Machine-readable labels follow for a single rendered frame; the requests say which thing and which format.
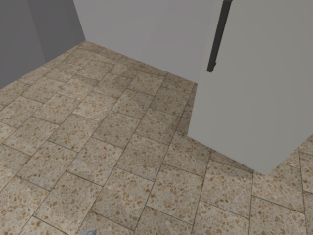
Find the handle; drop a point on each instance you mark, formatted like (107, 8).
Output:
(218, 34)

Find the fridge door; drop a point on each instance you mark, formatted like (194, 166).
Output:
(256, 106)

